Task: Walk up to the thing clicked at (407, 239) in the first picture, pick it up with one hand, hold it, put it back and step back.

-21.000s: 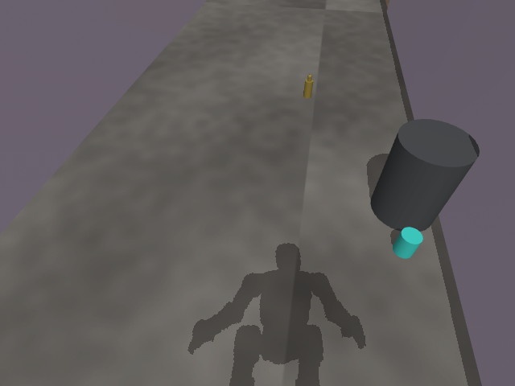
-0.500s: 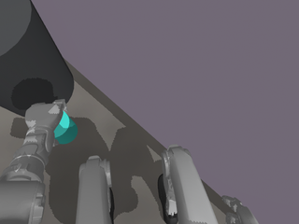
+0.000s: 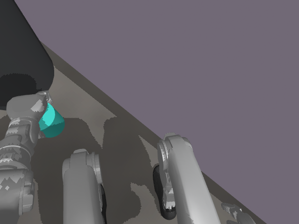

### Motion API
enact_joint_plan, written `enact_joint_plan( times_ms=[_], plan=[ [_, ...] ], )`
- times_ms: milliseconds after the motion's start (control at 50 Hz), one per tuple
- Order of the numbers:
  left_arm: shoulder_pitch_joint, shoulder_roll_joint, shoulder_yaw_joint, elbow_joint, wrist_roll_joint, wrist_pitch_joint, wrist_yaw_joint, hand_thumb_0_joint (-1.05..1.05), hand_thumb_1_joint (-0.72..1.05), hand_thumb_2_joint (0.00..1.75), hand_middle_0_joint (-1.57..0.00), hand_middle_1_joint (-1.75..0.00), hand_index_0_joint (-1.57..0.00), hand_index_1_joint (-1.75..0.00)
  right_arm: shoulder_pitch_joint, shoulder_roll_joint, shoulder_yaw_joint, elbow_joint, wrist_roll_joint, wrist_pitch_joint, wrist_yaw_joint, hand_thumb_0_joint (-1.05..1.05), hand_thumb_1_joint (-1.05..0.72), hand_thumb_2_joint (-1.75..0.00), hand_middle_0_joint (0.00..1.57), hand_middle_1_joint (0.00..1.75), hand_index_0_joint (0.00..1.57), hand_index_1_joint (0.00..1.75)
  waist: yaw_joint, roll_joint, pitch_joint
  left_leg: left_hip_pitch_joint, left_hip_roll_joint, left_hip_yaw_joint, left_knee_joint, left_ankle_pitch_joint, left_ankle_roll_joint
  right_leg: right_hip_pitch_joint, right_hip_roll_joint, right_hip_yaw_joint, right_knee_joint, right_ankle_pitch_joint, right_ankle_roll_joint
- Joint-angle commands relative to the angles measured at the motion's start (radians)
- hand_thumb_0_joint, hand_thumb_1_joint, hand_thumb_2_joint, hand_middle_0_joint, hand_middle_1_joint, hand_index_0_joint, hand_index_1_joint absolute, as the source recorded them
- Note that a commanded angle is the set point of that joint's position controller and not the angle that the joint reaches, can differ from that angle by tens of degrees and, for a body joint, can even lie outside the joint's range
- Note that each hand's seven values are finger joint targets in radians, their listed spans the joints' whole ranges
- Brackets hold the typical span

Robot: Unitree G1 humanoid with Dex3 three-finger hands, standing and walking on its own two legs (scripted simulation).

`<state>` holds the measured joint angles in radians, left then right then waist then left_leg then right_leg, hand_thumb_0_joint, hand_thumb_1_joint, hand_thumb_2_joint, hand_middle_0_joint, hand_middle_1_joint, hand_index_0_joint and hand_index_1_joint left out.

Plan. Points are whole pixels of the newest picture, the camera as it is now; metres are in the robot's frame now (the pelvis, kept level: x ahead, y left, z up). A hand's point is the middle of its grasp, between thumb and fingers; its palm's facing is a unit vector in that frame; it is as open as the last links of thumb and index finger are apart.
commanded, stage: crouch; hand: left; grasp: from above
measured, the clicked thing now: (45, 120) +0.43 +0.25 -0.24
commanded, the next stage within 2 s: lower in 0.12 s
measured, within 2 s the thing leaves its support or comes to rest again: rests again in 0.80 s
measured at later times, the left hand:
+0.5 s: hand (41, 121) +0.43 +0.26 -0.23, palm faces -0.50 -0.05 -0.86, open 11.3 cm
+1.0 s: hand (47, 120) +0.44 +0.26 -0.28, palm faces -0.48 -0.07 -0.87, open 11.3 cm
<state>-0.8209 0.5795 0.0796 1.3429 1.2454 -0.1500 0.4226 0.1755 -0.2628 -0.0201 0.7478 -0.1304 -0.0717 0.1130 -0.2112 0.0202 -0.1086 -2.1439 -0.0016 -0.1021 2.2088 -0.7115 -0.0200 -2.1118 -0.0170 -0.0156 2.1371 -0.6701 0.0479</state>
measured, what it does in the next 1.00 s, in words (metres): lowers itself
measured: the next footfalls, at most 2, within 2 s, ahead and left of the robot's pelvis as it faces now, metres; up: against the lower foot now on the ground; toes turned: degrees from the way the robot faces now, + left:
none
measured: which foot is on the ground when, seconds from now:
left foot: down 0.00-1.00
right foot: down 0.00-1.00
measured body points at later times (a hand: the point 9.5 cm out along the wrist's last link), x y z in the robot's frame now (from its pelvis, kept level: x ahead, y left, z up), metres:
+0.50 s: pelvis +0.00 +0.00 -0.04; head +0.24 +0.05 +0.33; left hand +0.45 +0.26 -0.18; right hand +0.04 -0.28 -0.15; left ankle +0.07 +0.13 -0.36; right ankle +0.09 -0.14 -0.36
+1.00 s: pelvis +0.00 +0.00 -0.08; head +0.26 +0.05 +0.29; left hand +0.46 +0.26 -0.23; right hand +0.04 -0.28 -0.18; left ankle +0.07 +0.13 -0.36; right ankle +0.09 -0.14 -0.36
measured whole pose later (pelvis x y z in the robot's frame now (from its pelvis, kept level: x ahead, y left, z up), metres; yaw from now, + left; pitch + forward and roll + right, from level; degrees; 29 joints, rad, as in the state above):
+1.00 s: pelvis +0.00 +0.00 -0.08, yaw -3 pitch +34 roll -8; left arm -0.94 0.70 0.14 1.58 1.30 -0.21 0.54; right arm 0.13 -0.28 0.05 0.78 -0.20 -0.11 0.18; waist -0.26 -0.01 -0.01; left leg -2.32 -0.01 -0.15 2.46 -0.74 -0.03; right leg -2.28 0.00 -0.04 2.36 -0.68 0.06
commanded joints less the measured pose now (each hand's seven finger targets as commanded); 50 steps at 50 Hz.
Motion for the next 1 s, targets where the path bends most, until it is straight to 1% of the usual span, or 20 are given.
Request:
enact_joint_plan(
  times_ms=[0,80,140,200,300,340,440,480,500,520,640,720,760,800,820,840,860,900,960,980],
  plan=[
    [-0.367,0.289,0.046,-0.169,-0.007,-0.006,0.064,0.00,0.55,1.11,-0.95,-0.92,-0.94,-0.93,0.195,-0.228,-0.072,-0.017,-0.001,-0.016,-0.013,0.00,-0.92,-0.91,0.20,0.30,0.20,0.30,0.004,0.246,-0.708,0.527,-0.018,0.085,-0.232,0.195,0.036,0.301,0.017,-0.079,-0.208,0.205,-0.079],
    [-0.363,0.296,0.048,-0.150,-0.007,-0.004,0.073,0.00,0.56,1.12,-0.96,-0.92,-0.95,-0.93,0.197,-0.226,-0.068,-0.010,-0.002,-0.015,-0.014,0.00,-0.91,-0.90,0.20,0.30,0.20,0.30,0.010,0.230,-0.719,0.494,-0.019,0.087,-0.214,0.194,0.038,0.300,0.020,-0.083,-0.189,0.206,-0.079],
    [-0.394,0.297,0.042,-0.142,-0.001,-0.006,0.070,0.00,0.55,1.14,-0.98,-0.90,-0.95,-0.92,0.200,-0.233,-0.067,-0.003,-0.005,-0.016,-0.010,0.00,-0.92,-0.91,0.20,0.30,0.20,0.30,-0.005,0.255,-0.706,0.499,-0.018,0.081,-0.205,0.194,0.034,0.268,0.020,-0.088,-0.171,0.203,-0.082],
    [-0.390,0.296,0.041,-0.123,-0.003,-0.006,0.069,0.00,0.56,1.15,-0.98,-0.89,-0.96,-0.92,0.201,-0.238,-0.064,0.002,-0.003,-0.015,-0.008,0.00,-0.92,-0.91,0.20,0.30,0.20,0.30,-0.002,0.247,-0.708,0.492,-0.020,0.079,-0.197,0.195,0.035,0.252,0.021,-0.093,-0.159,0.203,-0.083],
    [-0.417,0.275,0.017,-0.057,0.001,-0.017,0.064,0.00,0.55,1.15,-0.99,-0.88,-0.96,-0.91,0.205,-0.235,-0.047,0.013,-0.009,-0.018,0.000,0.00,-0.92,-0.90,0.20,0.30,0.20,0.30,-0.024,0.226,-0.638,0.411,-0.023,0.089,-0.154,0.197,0.041,0.246,0.023,-0.093,-0.141,0.212,-0.078],
    [-0.422,0.300,0.023,-0.028,0.008,-0.028,0.065,0.00,0.57,1.15,-1.01,-0.88,-0.98,-0.91,0.206,-0.246,-0.046,0.018,-0.011,-0.022,0.004,0.00,-0.91,-0.90,0.20,0.30,0.20,0.30,-0.024,0.211,-0.648,0.409,-0.022,0.086,-0.140,0.193,0.043,0.243,0.025,-0.098,-0.131,0.207,-0.078],
    [-0.424,0.305,0.036,-0.036,0.020,-0.054,0.088,0.00,0.61,1.16,-1.04,-0.88,-1.01,-0.92,0.199,-0.252,-0.043,0.020,-0.024,-0.028,0.013,0.00,-0.92,-0.91,0.20,0.30,0.20,0.30,-0.027,0.250,-0.660,0.427,-0.023,0.082,-0.117,0.212,0.034,0.215,0.025,-0.108,-0.088,0.219,-0.079],
    [-0.415,0.329,0.058,-0.032,0.025,-0.059,0.104,0.00,0.63,1.14,-1.04,-0.89,-1.02,-0.92,0.195,-0.262,-0.048,0.021,-0.027,-0.031,0.017,0.00,-0.92,-0.90,0.20,0.30,0.20,0.30,-0.027,0.272,-0.665,0.438,-0.022,0.080,-0.110,0.221,0.031,0.200,0.023,-0.112,-0.069,0.225,-0.077],
    [-0.453,0.343,0.061,-0.063,0.028,-0.063,0.111,0.00,0.62,1.15,-1.04,-0.89,-1.01,-0.92,0.191,-0.263,-0.051,0.020,-0.030,-0.030,0.018,0.00,-0.92,-0.90,0.20,0.30,0.20,0.30,-0.032,0.277,-0.688,0.429,-0.021,0.083,-0.100,0.217,0.034,0.206,0.028,-0.112,-0.064,0.229,-0.079],
    [-0.415,0.351,0.075,-0.035,0.035,-0.061,0.118,0.00,0.62,1.14,-1.04,-0.89,-1.01,-0.91,0.194,-0.264,-0.050,0.018,-0.033,-0.030,0.020,0.00,-0.92,-0.90,0.20,0.30,0.20,0.30,-0.030,0.276,-0.668,0.432,-0.021,0.082,-0.096,0.221,0.033,0.195,0.022,-0.113,-0.061,0.229,-0.077],
    [-0.423,0.361,0.083,-0.048,0.036,-0.047,0.151,0.00,0.60,1.14,-1.03,-0.89,-1.00,-0.92,0.182,-0.263,-0.045,0.029,-0.045,-0.030,0.029,0.00,-0.92,-0.90,0.20,0.30,0.20,0.30,-0.034,0.311,-0.699,0.433,-0.017,0.085,-0.061,0.240,0.033,0.198,0.030,-0.117,-0.028,0.257,-0.075],
    [-0.423,0.363,0.088,0.020,0.037,-0.036,0.162,0.00,0.56,1.11,-0.99,-0.84,-0.96,-0.87,0.185,-0.269,-0.033,0.034,-0.054,-0.034,0.037,0.00,-0.90,-0.90,0.20,0.30,0.20,0.30,-0.054,0.274,-0.641,0.375,-0.020,0.084,-0.040,0.203,0.039,0.176,0.033,-0.125,-0.026,0.227,-0.074],
    [-0.417,0.356,0.074,0.018,0.029,-0.038,0.161,0.00,0.53,1.11,-0.96,-0.85,-0.94,-0.87,0.173,-0.264,-0.029,0.037,-0.051,-0.033,0.036,0.00,-0.90,-0.90,0.20,0.30,0.20,0.30,-0.047,0.289,-0.642,0.357,-0.017,0.084,-0.031,0.210,0.040,0.190,0.036,-0.122,-0.019,0.239,-0.072],
    [-0.427,0.375,0.093,0.023,0.035,-0.039,0.164,0.00,0.56,1.12,-0.96,-0.89,-0.95,-0.91,0.193,-0.274,-0.022,0.038,-0.059,-0.039,0.042,0.00,-0.90,-0.90,0.20,0.30,0.20,0.30,-0.062,0.265,-0.650,0.356,-0.021,0.079,-0.020,0.227,0.041,0.210,0.034,-0.128,-0.013,0.254,-0.068],
    [-0.447,0.379,0.078,0.028,0.033,-0.040,0.161,0.00,0.56,1.10,-0.96,-0.89,-0.95,-0.90,0.185,-0.270,-0.018,0.042,-0.059,-0.041,0.047,0.00,-0.90,-0.90,0.20,0.30,0.20,0.30,-0.064,0.264,-0.640,0.338,-0.016,0.082,-0.001,0.220,0.044,0.213,0.039,-0.126,-0.005,0.257,-0.069],
    [-0.402,0.366,0.084,0.054,0.029,-0.038,0.162,0.00,0.55,1.12,-0.97,-0.88,-0.95,-0.90,0.183,-0.272,-0.016,0.037,-0.058,-0.039,0.046,0.00,-0.90,-0.90,0.20,0.30,0.20,0.30,-0.054,0.253,-0.642,0.332,-0.019,0.081,-0.007,0.229,0.045,0.225,0.041,-0.125,-0.013,0.265,-0.066],
    [-0.443,0.391,0.087,0.026,0.033,-0.045,0.162,0.00,0.57,1.10,-0.97,-0.89,-0.96,-0.90,0.183,-0.276,-0.014,0.042,-0.062,-0.040,0.050,0.00,-0.90,-0.90,0.20,0.30,0.20,0.30,-0.068,0.261,-0.656,0.329,-0.017,0.080,0.006,0.225,0.045,0.236,0.043,-0.127,-0.007,0.267,-0.065],
    [-0.409,0.388,0.092,0.072,0.027,-0.046,0.169,0.00,0.55,1.07,-0.95,-0.88,-0.94,-0.89,0.175,-0.279,-0.009,0.039,-0.062,-0.043,0.054,0.00,-0.90,-0.90,0.20,0.30,0.20,0.30,-0.060,0.249,-0.615,0.296,-0.017,0.079,0.008,0.219,0.046,0.225,0.045,-0.131,-0.007,0.260,-0.066],
    [-0.445,0.357,0.053,0.122,0.053,-0.061,0.164,0.00,0.55,1.07,-0.93,-0.91,-0.93,-0.91,0.187,-0.279,0.002,0.047,-0.068,-0.044,0.062,0.00,-0.90,-0.90,0.20,0.30,0.20,0.30,-0.097,0.239,-0.564,0.281,-0.016,0.065,0.018,0.200,0.045,0.188,0.050,-0.147,0.007,0.238,-0.069],
    [-0.468,0.377,0.070,0.126,0.059,-0.067,0.169,0.00,0.56,1.07,-0.93,-0.92,-0.93,-0.92,0.199,-0.288,0.006,0.049,-0.074,-0.049,0.066,0.00,-0.90,-0.90,0.20,0.30,0.20,0.30,-0.108,0.221,-0.550,0.280,-0.020,0.061,0.023,0.195,0.047,0.171,0.048,-0.157,0.007,0.231,-0.066]
  ],
)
